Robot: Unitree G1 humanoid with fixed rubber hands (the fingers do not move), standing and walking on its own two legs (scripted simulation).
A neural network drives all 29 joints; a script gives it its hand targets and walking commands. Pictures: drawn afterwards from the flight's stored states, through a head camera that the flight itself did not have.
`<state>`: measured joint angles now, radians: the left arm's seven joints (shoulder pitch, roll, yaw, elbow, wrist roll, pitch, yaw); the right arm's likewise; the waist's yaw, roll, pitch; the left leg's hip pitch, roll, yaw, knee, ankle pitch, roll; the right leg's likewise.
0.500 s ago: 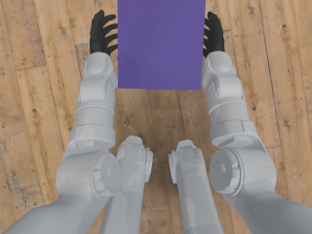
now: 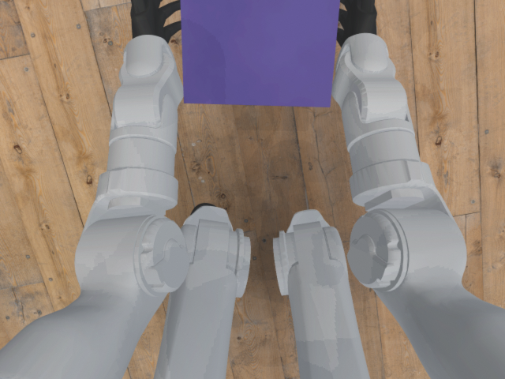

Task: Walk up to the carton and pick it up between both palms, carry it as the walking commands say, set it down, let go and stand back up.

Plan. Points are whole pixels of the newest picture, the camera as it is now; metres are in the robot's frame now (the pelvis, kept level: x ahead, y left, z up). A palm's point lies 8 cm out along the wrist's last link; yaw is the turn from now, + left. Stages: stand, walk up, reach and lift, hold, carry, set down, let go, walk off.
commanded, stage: set down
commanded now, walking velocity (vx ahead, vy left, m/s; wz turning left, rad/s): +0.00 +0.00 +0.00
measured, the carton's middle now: (251, 36) +0.54 +0.04 -0.23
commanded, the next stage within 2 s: none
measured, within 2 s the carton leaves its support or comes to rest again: rests again in 1.08 s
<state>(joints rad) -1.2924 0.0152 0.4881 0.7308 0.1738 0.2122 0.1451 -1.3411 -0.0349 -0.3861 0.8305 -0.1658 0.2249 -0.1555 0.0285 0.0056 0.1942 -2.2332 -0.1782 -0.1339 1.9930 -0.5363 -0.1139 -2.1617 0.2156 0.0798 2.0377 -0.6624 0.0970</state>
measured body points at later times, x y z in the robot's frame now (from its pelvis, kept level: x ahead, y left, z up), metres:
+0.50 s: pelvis +0.00 -0.01 -0.02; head +0.37 +0.00 +0.24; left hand +0.53 +0.16 -0.20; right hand +0.54 -0.09 -0.20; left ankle +0.11 +0.13 -0.39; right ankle +0.08 -0.12 -0.39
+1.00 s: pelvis +0.00 +0.00 -0.03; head +0.37 +0.00 +0.22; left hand +0.53 +0.16 -0.21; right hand +0.55 -0.09 -0.22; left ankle +0.11 +0.13 -0.39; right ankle +0.08 -0.12 -0.39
